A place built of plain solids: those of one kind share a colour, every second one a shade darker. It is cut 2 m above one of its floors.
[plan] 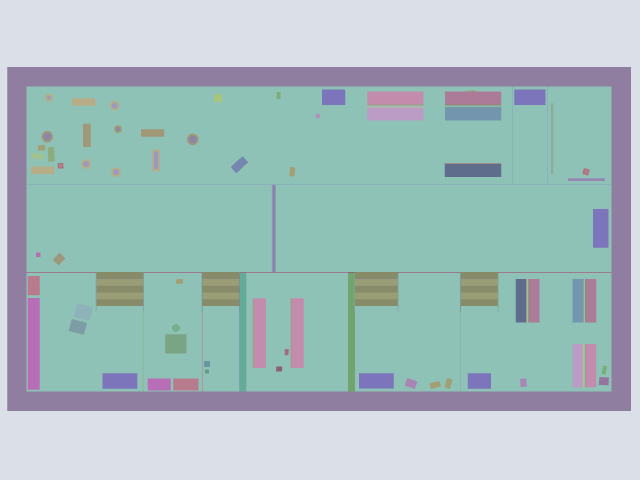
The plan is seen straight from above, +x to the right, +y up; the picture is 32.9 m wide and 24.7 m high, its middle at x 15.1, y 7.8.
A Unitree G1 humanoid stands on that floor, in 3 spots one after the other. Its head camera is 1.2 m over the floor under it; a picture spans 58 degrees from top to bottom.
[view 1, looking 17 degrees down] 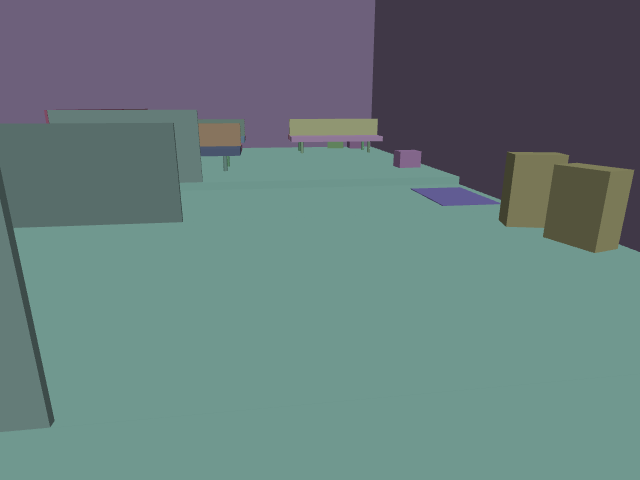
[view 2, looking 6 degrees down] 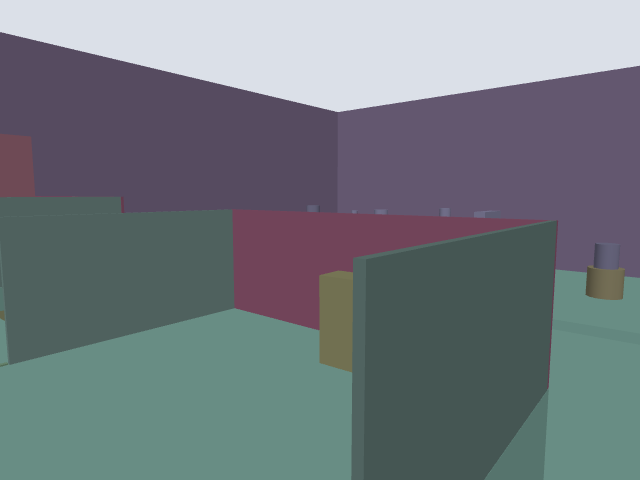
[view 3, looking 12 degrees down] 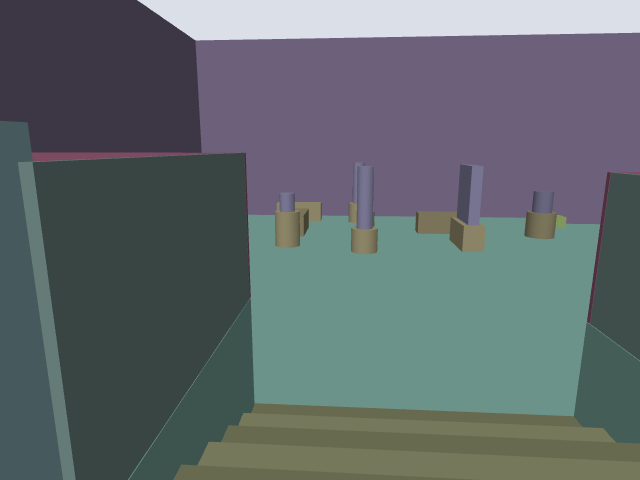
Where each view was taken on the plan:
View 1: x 17.56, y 3.25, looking -8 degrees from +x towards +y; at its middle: floor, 4.11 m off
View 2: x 9.62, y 3.25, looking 130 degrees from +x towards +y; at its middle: rail_rim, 3.76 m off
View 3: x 4.32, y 3.15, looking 94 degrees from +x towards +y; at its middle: floor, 9.33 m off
